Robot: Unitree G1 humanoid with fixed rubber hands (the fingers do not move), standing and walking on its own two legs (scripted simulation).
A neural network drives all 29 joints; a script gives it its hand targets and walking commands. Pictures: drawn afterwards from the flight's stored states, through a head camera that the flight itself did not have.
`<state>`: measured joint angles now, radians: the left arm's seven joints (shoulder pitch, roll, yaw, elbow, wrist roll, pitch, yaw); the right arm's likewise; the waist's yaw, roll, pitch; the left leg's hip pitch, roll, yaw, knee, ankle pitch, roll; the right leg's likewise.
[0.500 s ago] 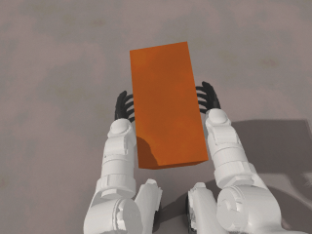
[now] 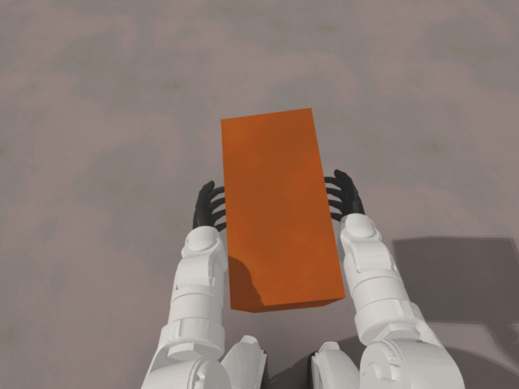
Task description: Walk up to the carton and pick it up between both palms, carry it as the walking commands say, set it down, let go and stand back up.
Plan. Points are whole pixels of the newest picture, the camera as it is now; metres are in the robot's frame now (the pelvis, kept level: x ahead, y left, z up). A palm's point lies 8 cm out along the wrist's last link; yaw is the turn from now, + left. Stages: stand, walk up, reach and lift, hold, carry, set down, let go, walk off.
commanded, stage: reach and lift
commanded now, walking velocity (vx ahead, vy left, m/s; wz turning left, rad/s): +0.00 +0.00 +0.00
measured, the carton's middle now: (278, 225) +0.39 +0.05 -0.10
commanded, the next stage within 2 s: none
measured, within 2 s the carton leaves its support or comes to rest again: neither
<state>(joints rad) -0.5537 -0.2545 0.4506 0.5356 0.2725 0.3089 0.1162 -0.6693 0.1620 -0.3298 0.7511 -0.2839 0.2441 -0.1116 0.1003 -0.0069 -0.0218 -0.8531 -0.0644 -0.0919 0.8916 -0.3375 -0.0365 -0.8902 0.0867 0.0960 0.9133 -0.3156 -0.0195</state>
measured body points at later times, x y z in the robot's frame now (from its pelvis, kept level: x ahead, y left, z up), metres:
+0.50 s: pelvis +0.01 +0.00 +0.04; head +0.06 -0.01 +0.49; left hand +0.35 +0.16 +0.03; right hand +0.38 -0.07 +0.02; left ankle +0.05 +0.14 -0.68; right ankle +0.06 -0.10 -0.68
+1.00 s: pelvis +0.01 +0.00 +0.05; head -0.02 -0.02 +0.50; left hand +0.33 +0.16 +0.09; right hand +0.36 -0.07 +0.08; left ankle +0.05 +0.14 -0.68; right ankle +0.06 -0.10 -0.68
